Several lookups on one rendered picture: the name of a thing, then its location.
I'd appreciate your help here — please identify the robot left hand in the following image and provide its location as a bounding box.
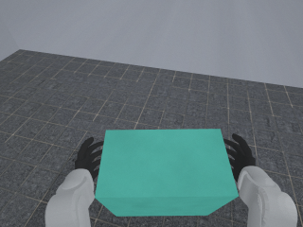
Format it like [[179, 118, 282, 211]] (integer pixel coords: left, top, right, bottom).
[[75, 136, 104, 181]]

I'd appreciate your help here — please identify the left robot forearm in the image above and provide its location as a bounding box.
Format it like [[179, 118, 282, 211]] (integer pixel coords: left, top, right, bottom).
[[45, 168, 95, 227]]

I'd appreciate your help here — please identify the right robot forearm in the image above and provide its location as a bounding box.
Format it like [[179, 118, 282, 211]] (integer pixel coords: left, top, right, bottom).
[[237, 166, 298, 227]]

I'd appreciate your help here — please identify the robot right hand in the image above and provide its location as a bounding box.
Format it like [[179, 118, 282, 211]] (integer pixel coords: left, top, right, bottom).
[[223, 133, 256, 182]]

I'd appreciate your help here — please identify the carton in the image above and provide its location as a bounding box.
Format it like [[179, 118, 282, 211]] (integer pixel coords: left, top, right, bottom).
[[95, 129, 239, 217]]

